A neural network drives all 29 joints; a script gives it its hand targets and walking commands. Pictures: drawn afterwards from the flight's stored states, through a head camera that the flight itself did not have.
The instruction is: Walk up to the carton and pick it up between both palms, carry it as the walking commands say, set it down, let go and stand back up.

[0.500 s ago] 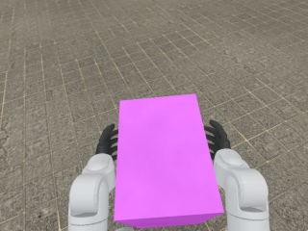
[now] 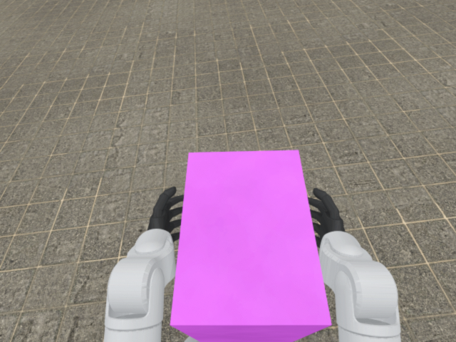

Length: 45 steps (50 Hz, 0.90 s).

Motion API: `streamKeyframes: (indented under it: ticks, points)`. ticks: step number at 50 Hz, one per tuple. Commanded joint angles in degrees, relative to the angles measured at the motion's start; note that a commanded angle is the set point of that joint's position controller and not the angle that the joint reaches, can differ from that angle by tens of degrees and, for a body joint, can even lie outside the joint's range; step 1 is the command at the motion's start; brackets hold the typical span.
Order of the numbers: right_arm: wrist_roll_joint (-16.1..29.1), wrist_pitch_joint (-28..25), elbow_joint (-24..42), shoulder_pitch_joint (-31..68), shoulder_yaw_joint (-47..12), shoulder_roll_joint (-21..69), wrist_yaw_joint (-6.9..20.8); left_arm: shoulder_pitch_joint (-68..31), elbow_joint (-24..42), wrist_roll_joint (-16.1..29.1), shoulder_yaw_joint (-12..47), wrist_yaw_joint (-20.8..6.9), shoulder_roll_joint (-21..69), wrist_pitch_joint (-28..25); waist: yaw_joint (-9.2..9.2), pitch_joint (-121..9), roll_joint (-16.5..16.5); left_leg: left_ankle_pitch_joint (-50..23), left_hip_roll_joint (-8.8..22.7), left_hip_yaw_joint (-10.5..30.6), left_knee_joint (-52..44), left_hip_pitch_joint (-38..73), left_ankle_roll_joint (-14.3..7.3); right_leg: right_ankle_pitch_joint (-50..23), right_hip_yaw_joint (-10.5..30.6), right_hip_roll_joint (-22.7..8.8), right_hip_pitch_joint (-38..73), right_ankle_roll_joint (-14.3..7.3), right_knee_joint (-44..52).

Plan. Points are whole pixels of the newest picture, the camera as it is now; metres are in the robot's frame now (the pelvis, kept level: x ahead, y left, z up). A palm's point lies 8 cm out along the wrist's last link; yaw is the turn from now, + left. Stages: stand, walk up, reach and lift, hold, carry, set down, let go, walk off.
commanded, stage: carry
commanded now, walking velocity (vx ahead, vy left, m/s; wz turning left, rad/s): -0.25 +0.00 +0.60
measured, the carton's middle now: (244, 257) +0.25 +0.00 +0.01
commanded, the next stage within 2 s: none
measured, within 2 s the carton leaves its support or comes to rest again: neither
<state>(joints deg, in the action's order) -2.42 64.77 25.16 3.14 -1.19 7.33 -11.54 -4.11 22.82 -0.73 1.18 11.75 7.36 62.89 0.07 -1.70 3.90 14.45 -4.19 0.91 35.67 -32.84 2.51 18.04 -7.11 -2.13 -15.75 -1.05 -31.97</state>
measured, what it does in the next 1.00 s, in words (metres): walks backwards, turning left: left foot, then right foot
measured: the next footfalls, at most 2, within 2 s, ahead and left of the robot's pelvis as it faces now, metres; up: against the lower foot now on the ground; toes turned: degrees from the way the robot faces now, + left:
left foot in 0.28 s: -0.09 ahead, +0.18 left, +0.00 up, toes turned +17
right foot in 0.64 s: -0.20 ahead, -0.07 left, +0.00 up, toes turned +16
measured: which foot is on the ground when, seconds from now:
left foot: up 0.00-0.26, down 0.28-0.66, up 0.68-0.96, down 0.98-1.00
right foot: down 0.00-0.28, up 0.30-0.62, down 0.64-1.00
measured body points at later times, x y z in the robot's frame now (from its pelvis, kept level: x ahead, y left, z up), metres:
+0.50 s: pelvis -0.19 +0.04 -0.01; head -0.17 +0.06 +0.44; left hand +0.01 +0.27 +0.05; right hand +0.11 +0.02 +0.05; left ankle -0.13 +0.16 -0.73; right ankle -0.15 -0.09 -0.67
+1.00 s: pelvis -0.38 +0.00 -0.02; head -0.37 +0.00 +0.43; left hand -0.23 +0.26 +0.07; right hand -0.07 +0.05 +0.07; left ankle -0.45 +0.11 -0.74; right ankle -0.24 -0.08 -0.73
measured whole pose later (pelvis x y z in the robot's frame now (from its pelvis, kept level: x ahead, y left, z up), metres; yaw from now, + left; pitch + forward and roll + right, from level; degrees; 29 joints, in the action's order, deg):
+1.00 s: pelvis -0.38 +0.00 -0.02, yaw +36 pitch +1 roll +3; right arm -1.1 66.4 22.3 8.2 -0.7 7.6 -12.3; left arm -4.4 24.0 -1.8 -0.4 11.9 7.3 63.8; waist -2.3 -1.3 -2.2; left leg 19.5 0.5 -5.1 36.8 -18.0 2.3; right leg 17.1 -12.0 -15.2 -27.8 2.3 -44.4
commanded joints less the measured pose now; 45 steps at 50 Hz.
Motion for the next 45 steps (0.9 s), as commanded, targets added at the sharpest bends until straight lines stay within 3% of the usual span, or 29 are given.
streamKeyframes:
  ticks: [1, 2, 3, 5, 9, 11, 12, 13, 14, 15, 16, 17, 18, 20, 22, 25, 28, 30, 31, 32, 33, 34, 35, 36, 37, 39, 40, 45]
  points:
    - [15.87, -1.85, 9.16, 25.76, -32.92, 54.17, 6.91, -17.18, 8.21, 12.4, 27.37, -8.4, 52.46, -0.6, 0.58, -7.69, -11.7, 14.84, 4.89, -2.54, 38.07, -1.9, 1.6, -16.73, 10.66, -25.73, -3.17, -10.16, 16.46]
    - [16.86, -1.93, 9.78, 27.85, -33.55, 54.13, 7.23, -19.79, 9.47, 12.55, 27.63, -8.58, 52.22, -0.71, 0.41, -7.64, -8.79, 11.27, 5.36, -2.11, 42.2, -1.59, 1.16, -16.49, 5.51, -22.08, -3.64, -8.12, 14.23]
    - [17.36, -1.66, 8.99, 27.62, -33.83, 53.85, 7.45, -20.56, 9.74, 12.22, 27.24, -8.37, 51.66, -0.73, 0.1, -8.33, -8.8, 8.15, 5.59, -1.87, 42.66, -1.81, 1.01, -19.61, 2.15, -18.93, -1.35, -6.02, 10.86]
    - [17.73, -1.35, 7.77, 27.2, -33.41, 53.25, 7.0, -19.77, 10.21, 11.53, 25.94, -7.7, 49.58, -0.73, -0.14, -10.66, -11.97, 6.81, 4.99, -4.24, 34.37, -0.43, 0.69, -30.35, -1.24, -15.35, 3.58, -2.92, 3.63]
    - [16.5, -0.18, 5.4, 23.82, -31.36, 51.5, 5.88, -15.86, 8.81, 10.89, 24.67, -6.93, 47.07, 0.12, 0.81, -13.21, -19.68, 12.25, 3.82, -9.63, 15.86, 6.26, 0.48, -34.73, 0.43, -18.14, 5.87, -3.02, 0.63]
    - [15.95, 0.52, 3.9, 22.49, -29.94, 50.66, 5.75, -15.52, 8.36, 11.03, 24.69, -6.54, 46.61, 0.46, 0.95, -14.7, -20.63, 11.71, 2.93, -10.54, 6.82, 9.0, 0.23, -36.25, 1.51, -19.41, 7.39, -1.95, -1.34]
    - [15.68, 0.83, 2.84, 21.45, -29.21, 50.57, 5.85, -15.55, 7.96, 11.11, 24.76, -6.32, 46.75, 0.63, 0.32, -15.39, -19.2, 7.39, 2.55, -10.98, -1.38, 12.09, 0.05, -34.12, 0.47, -18.98, 7.26, -0.27, -3.64]
    - [15.19, 1.08, 1.78, 20.58, -28.31, 50.33, 6.07, -15.53, 7.43, 11.31, 24.75, -6.13, 46.85, 0.85, -0.34, -15.08, -13.69, -0.48, 3.33, -9.33, -11.15, 16.68, 0.39, -26.57, -1.25, -17.32, 4.0, 2.46, -7.15]
    - [14.9, 1.23, 0.53, 19.95, -27.28, 50.04, 6.5, -16.09, 6.89, 11.15, 24.94, -5.99, 46.57, 1.0, -0.48, -14.1, -5.02, -11.88, 10.26, 0.06, -12.74, 23.19, -0.47, -9.42, -0.93, -14.61, -6.55, 5.11, -13.23]
    - [13.25, 0.64, -0.98, 18.24, -25.75, 48.94, 6.54, -17.16, 7.5, 11.64, 25.67, -6.44, 47.35, 1.25, -1.37, -12.61, 16.54, -43.48, 26.67, 23.21, -10.28, 26.2, -9.79, 21.1, -2.75, -5.29, -23.76, 8.74, -23.84]
    - [13.66, -0.21, 1.39, 19.27, -26.47, 51.82, 7.07, -18.42, 8.11, 12.44, 27.19, -6.84, 50.73, 0.63, -1.26, -13.79, 13.55, -58.64, 27.03, 20.57, -7.0, 23.48, -13.64, 24.06, 4.87, -5.57, -21.12, 8.23, -34.33]
    - [13.6, -1.09, 2.21, 19.71, -26.45, 54.01, 7.63, -21.23, 10.38, 14.38, 29.86, -7.51, 53.3, -0.09, -1.1, -16.26, 11.6, -49.07, 24.83, 16.86, -7.23, 21.45, -12.75, 19.86, 5.93, -5.61, -19.56, 7.81, -37.08]
    - [13.54, -2.0, 3.14, 20.57, -26.41, 55.75, 8.11, -24.03, 11.57, 16.12, 32.61, -7.99, 56.38, -0.74, -0.89, -16.49, 8.08, -37.65, 21.29, 12.35, -7.92, 20.15, -10.48, 14.04, 5.65, -5.85, -19.44, 7.58, -38.91]
    - [13.53, -3.7, 5.0, 22.02, -25.7, 56.58, 8.37, -26.85, 12.14, 17.84, 34.58, -8.59, 58.98, -1.47, -0.72, -17.85, 6.73, -24.7, 17.18, 10.09, -9.21, 20.63, -8.89, 7.91, 4.92, -4.79, -19.22, 6.78, -39.39]
    - [13.3, -4.83, 7.51, 22.34, -25.62, 55.12, 7.98, -25.97, 12.69, 18.48, 35.1, -8.72, 59.23, -2.14, -0.88, -18.77, 5.4, -15.99, 16.26, 11.79, -12.33, 21.34, -8.04, 8.48, 4.87, -3.35, -17.54, 6.47, -35.08]
    - [12.44, -4.73, 7.67, 19.48, -25.84, 52.69, 7.27, -22.39, 11.85, 18.08, 34.71, -8.23, 56.83, -1.98, -1.02, -19.54, 5.62, -9.74, 16.95, 16.42, -16.59, 22.53, -8.44, 10.25, 4.76, -1.28, -14.13, 5.21, -25.99]
    - [12.27, -3.88, 7.41, 17.85, -27.05, 51.12, 6.87, -18.94, 10.38, 16.86, 33.24, -7.78, 54.39, -1.27, -0.82, -20.06, 6.49, -8.52, 16.93, 18.52, -20.53, 20.95, -7.76, 11.29, 3.75, 1.12, -6.76, 3.58, -14.8]
    - [12.51, -3.29, 7.65, 17.85, -28.19, 50.5, 6.72, -16.91, 9.33, 15.83, 31.72, -7.54, 53.05, -0.81, -0.55, -19.87, 8.8, -9.58, 15.3, 17.84, -23.63, 19.24, -4.84, 12.12, 1.68, 2.93, 0.24, 2.21, -3.15]
    - [12.69, -3.0, 7.84, 18.19, -28.85, 50.3, 6.61, -15.67, 8.57, 15.2, 30.78, -7.43, 52.61, -0.64, 0.07, -20.33, 8.46, -8.93, 13.48, 15.88, -23.98, 17.59, -2.36, 8.8, 0.05, 2.79, 6.49, 1.56, 6.06]
    - [12.91, -2.74, 8.16, 19.09, -29.47, 49.94, 6.49, -14.56, 7.73, 14.44, 29.86, -7.38, 52.07, -0.49, 0.56, -19.86, 6.08, -5.11, 10.12, 12.54, -23.14, 12.38, 1.31, 5.52, 0.94, 0.15, 14.51, 1.04, 13.98]
    - [13.03, -2.16, 7.8, 19.16, -30.66, 49.42, 6.73, -13.1, 5.93, 13.18, 28.91, -7.32, 50.92, -0.53, 1.47, -16.29, -9.09, 3.13, 1.91, 3.29, -13.23, 0.94, 6.24, 10.83, 13.15, -11.9, 18.34, -3.02, 21.07]
    - [14.41, -1.86, 10.44, 22.4, -32.79, 49.51, 7.06, -14.03, 6.34, 12.41, 28.32, -7.67, 52.23, -1.05, 1.18, -12.12, -27.99, 17.77, -0.68, -4.05, 16.61, -2.14, 3.89, -0.52, 26.08, -29.09, 4.65, -10.86, 19.54]
    - [14.59, -2.19, 9.31, 22.35, -32.59, 52.16, 7.08, -14.73, 8.47, 13.28, 28.75, -8.26, 52.34, -0.91, 0.3, -7.41, -16.55, 16.7, 4.16, -2.94, 30.92, -4.15, 2.4, -11.45, 17.47, -28.63, -2.29, -10.92, 19.07]
    - [15.86, -2.47, 10.0, 25.29, -33.48, 53.61, 7.36, -17.26, 9.79, 13.48, 28.56, -8.72, 53.02, -1.07, 0.37, -7.6, -10.15, 13.17, 4.81, -1.39, 38.03, -2.0, 1.14, -11.86, 9.67, -24.2, -4.52, -9.31, 16.82]
    - [16.51, -2.43, 10.18, 26.74, -33.86, 53.51, 7.62, -19.73, 10.75, 13.61, 28.77, -8.91, 52.72, -1.12, 0.08, -7.9, -7.79, 9.17, 5.1, -1.13, 42.1, -1.91, 0.77, -11.69, 4.75, -20.69, -4.63, -7.0, 14.32]
    - [16.94, -1.83, 7.97, 25.98, -33.48, 52.28, 7.55, -19.2, 10.12, 12.36, 27.18, -8.17, 50.82, -1.09, -0.3, -9.6, -10.59, 4.63, 4.92, -1.69, 40.71, -1.83, 0.55, -20.75, 0.36, -15.66, -0.04, -4.08, 6.98]
    - [16.66, -1.58, 6.8, 24.99, -32.72, 51.49, 7.13, -17.68, 9.57, 12.08, 26.28, -7.95, 49.46, -0.85, -0.15, -10.51, -11.65, 5.79, 4.64, -3.2, 35.72, -1.09, 0.56, -25.15, -0.34, -15.09, 2.08, -3.52, 4.66]
    - [15.82, 0.09, 4.28, 23.13, -31.07, 50.06, 6.11, -15.36, 8.16, 11.49, 24.68, -6.94, 47.13, 0.25, 0.94, -12.79, -19.88, 13.39, 3.2, -10.09, 13.61, 6.4, 0.56, -33.47, 1.47, -18.76, 5.66, -3.56, 1.25]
